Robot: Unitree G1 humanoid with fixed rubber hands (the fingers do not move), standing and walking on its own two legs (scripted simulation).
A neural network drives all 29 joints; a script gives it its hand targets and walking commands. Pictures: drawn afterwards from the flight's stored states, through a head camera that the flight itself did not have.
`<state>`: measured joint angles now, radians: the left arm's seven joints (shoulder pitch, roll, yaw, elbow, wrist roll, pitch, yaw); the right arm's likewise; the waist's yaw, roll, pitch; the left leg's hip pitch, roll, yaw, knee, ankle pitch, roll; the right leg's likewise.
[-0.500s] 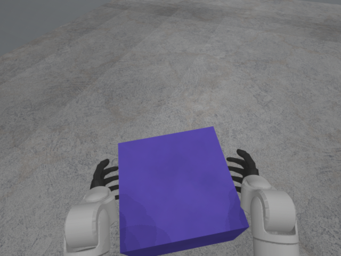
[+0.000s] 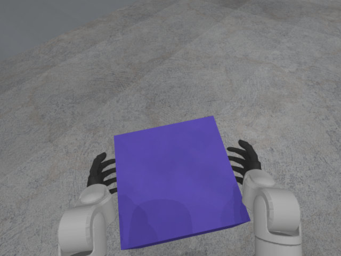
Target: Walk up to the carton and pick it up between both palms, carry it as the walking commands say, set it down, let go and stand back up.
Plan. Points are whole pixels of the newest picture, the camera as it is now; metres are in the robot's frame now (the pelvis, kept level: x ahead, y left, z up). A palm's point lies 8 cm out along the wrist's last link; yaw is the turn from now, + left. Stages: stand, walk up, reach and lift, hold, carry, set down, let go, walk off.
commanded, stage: carry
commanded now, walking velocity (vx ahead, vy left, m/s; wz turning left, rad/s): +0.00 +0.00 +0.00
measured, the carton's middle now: (175, 183) +0.29 +0.02 +0.00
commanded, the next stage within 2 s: none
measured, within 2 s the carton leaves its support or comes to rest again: neither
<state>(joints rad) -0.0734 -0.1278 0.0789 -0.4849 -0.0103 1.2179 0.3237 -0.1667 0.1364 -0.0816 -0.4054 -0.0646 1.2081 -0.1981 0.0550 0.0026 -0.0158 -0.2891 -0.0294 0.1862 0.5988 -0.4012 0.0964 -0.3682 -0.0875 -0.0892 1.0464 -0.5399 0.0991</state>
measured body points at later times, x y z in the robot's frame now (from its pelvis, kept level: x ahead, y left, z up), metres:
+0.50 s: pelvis +0.32 +0.03 -0.02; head +0.36 +0.04 +0.43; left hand +0.58 +0.21 +0.06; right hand +0.61 -0.11 +0.06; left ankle +0.13 +0.08 -0.72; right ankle +0.30 -0.04 -0.72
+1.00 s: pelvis +0.73 +0.10 -0.04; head +0.78 +0.10 +0.40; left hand +1.01 +0.24 +0.02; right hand +0.99 -0.07 +0.02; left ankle +0.51 +0.15 -0.61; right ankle +0.67 +0.04 -0.72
